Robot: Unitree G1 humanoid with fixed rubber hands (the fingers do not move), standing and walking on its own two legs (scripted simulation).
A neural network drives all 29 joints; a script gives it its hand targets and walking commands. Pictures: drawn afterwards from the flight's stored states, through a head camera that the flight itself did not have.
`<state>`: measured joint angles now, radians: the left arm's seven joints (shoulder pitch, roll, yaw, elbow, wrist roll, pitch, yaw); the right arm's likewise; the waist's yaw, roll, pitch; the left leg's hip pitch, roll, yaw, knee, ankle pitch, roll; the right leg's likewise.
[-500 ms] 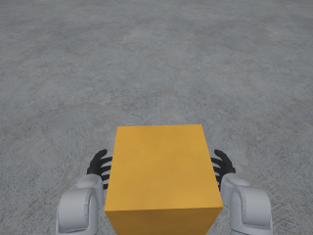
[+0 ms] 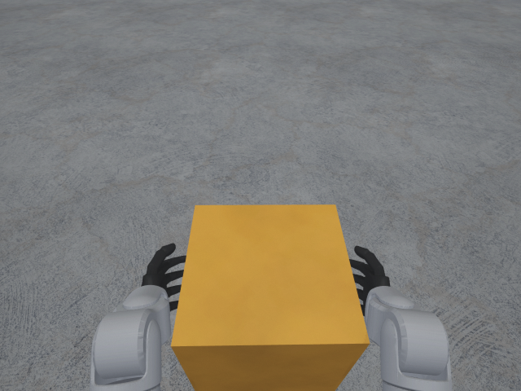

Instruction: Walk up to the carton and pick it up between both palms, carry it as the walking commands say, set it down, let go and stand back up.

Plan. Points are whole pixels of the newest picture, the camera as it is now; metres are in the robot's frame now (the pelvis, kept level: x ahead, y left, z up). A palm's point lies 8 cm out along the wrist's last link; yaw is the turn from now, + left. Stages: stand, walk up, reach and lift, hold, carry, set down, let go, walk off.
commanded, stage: carry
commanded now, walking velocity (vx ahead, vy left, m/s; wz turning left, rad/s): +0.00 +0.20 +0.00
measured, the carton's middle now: (265, 306) +0.28 +0.00 +0.02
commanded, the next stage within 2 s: none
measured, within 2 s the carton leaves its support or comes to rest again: neither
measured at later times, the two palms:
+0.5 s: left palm out of the picture +0.18 +0.32 +0.08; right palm (247, 337) +0.20 +0.02 +0.09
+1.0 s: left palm out of the picture +0.14 +0.46 +0.08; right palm (125, 389) +0.15 +0.16 +0.08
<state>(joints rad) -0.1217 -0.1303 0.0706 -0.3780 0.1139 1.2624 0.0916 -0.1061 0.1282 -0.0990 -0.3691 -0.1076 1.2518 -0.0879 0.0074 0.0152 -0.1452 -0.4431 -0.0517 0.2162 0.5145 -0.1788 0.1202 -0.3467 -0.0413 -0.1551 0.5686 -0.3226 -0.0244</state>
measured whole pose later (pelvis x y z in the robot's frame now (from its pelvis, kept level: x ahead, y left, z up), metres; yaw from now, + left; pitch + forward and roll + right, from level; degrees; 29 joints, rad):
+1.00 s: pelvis -0.12 +0.31 +0.00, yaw +0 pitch +4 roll +1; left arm -0.14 -0.13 0.09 -0.41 0.13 1.26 0.09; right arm -0.15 0.13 -0.10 -0.36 -0.07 1.24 -0.10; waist -0.01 -0.05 -0.07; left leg -0.39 0.01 0.09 0.55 -0.21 0.00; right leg -0.44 -0.23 -0.06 0.68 -0.38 0.10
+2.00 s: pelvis -0.21 +0.45 +0.01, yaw +0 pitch +3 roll -1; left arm -0.15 -0.13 0.08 -0.34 0.12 1.28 0.09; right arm -0.12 0.13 -0.11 -0.34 -0.10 1.27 -0.09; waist 0.01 0.00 -0.13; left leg -0.42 0.02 0.09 0.49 -0.12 0.04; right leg -0.37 -0.10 -0.09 0.52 -0.25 0.04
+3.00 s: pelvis -0.18 +0.41 +0.01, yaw +0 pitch +4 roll +0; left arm -0.13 -0.13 0.09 -0.19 0.14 1.08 0.07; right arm -0.12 0.13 -0.11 -0.19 -0.12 1.09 -0.08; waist 0.00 0.02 -0.12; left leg -0.40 0.06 0.07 0.52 -0.18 -0.02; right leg -0.34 -0.06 -0.11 0.54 -0.25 0.01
